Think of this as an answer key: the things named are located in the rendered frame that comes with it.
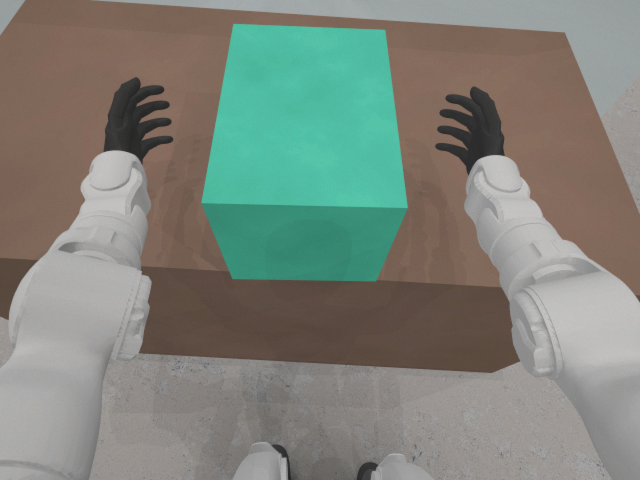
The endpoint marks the right robot forearm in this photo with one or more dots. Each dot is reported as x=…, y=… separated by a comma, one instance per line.
x=523, y=246

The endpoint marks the pedestal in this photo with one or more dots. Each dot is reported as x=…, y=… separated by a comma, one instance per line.
x=437, y=303

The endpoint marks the robot right hand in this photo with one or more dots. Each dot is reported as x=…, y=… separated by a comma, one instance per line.
x=486, y=137

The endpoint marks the carton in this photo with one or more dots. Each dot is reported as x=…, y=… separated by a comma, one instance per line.
x=305, y=178

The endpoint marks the left robot forearm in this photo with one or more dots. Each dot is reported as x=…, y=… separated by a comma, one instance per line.
x=111, y=224

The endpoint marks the robot right upper arm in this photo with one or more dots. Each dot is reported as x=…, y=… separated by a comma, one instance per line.
x=583, y=332

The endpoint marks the left robot foot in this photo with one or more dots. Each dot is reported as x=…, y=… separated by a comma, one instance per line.
x=281, y=450

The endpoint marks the robot left thigh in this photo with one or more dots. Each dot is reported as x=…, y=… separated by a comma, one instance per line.
x=262, y=466

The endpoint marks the robot left upper arm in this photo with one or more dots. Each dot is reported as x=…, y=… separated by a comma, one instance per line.
x=83, y=314

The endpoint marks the robot left hand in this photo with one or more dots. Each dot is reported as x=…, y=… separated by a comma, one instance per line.
x=123, y=130

